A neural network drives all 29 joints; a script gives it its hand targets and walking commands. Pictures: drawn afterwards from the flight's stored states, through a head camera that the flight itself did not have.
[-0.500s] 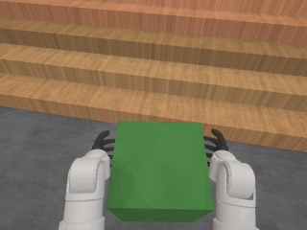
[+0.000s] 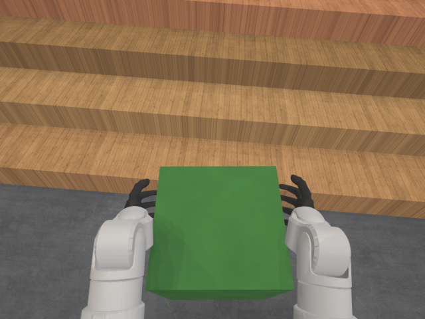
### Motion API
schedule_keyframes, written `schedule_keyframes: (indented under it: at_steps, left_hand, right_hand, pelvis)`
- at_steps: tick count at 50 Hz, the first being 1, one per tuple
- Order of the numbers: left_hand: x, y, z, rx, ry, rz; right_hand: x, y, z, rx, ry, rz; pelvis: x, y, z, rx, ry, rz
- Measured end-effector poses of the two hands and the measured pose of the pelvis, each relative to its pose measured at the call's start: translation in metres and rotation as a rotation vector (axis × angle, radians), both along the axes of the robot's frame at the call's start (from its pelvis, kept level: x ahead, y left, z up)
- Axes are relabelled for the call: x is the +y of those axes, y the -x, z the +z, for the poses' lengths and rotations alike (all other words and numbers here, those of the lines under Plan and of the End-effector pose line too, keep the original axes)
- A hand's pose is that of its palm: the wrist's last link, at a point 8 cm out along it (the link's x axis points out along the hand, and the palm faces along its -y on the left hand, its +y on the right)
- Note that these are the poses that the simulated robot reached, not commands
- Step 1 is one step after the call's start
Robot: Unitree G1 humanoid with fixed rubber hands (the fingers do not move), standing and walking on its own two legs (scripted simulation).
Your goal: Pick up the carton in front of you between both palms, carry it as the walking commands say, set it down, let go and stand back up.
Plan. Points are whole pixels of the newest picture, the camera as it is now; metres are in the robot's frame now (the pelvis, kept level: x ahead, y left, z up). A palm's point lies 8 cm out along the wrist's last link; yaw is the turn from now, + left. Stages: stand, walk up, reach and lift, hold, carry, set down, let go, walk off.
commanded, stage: carry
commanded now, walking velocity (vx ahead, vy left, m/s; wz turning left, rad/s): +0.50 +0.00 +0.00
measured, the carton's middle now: (217, 240) +0.29 -0.02 -0.04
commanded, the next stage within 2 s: none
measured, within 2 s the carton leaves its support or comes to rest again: neither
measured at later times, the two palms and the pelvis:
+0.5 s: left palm (139, 61) +0.67 +0.17 +0.13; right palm (255, 54) +0.70 -0.11 +0.13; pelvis +0.35 -0.01 -0.02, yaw +3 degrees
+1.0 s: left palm (151, 1) +1.02 +0.19 +0.13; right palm out of the picture +1.07 -0.09 +0.14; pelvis +0.63 +0.01 -0.02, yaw +2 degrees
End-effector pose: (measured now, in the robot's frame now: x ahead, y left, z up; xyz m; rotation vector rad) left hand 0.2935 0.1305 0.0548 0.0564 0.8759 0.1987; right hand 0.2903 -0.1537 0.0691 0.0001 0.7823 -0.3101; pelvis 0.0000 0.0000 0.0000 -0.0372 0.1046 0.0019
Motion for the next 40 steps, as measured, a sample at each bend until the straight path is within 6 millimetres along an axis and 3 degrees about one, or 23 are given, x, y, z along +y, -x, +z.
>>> schedule_keyframes:
  at_steps: [5,11,17,21,25,28,30,35,40]
  left_hand:
    - [0.003,-0.072,0.01,-0.08,0.015,0.029]
    - [0.004,-0.164,0.023,-0.191,-0.009,0.13]
    - [0.018,-0.235,0.038,-0.166,0.011,0.233]
    - [0.029,-0.295,0.057,-0.209,0.004,0.249]
    - [0.038,-0.374,0.07,-0.245,-0.024,0.177]
    - [0.042,-0.439,0.066,-0.233,-0.044,0.072]
    - [0.04,-0.476,0.06,-0.183,-0.044,0.003]
    - [0.031,-0.552,0.052,-0.056,-0.027,-0.071]
    - [0.027,-0.627,0.063,-0.074,-0.005,-0.048]
  right_hand:
    - [0.003,-0.082,0.018,-0.079,-0.002,0.021]
    - [0.005,-0.196,0.021,-0.185,-0.059,0.089]
    - [0.022,-0.287,0.033,-0.165,-0.091,0.139]
    - [0.033,-0.348,0.048,-0.21,-0.101,0.154]
    - [0.041,-0.414,0.06,-0.251,-0.057,0.148]
    - [0.042,-0.461,0.061,-0.24,0.012,0.113]
    - [0.04,-0.485,0.059,-0.188,0.054,0.081]
    - [0.032,-0.543,0.055,-0.055,0.067,0.013]
    - [0.029,-0.624,0.072,-0.077,0.033,-0.011]
  pelvis:
    - [-0.008,-0.074,-0.005,-0.013,0.004,0.01]
    - [-0.026,-0.174,-0.031,-0.032,0.007,0.057]
    - [-0.031,-0.243,-0.014,-0.007,-0.009,0.078]
    - [-0.023,-0.291,-0.008,0.003,-0.019,0.058]
    - [-0.006,-0.348,-0.015,-0.011,-0.019,0.057]
    - [0.01,-0.393,-0.03,-0.032,-0.019,0.041]
    - [0.016,-0.415,-0.03,-0.032,-0.029,0.038]
    - [0.025,-0.465,-0.016,-0.006,-0.026,0.037]
    - [0.027,-0.516,-0.01,0.024,-0.013,0.04]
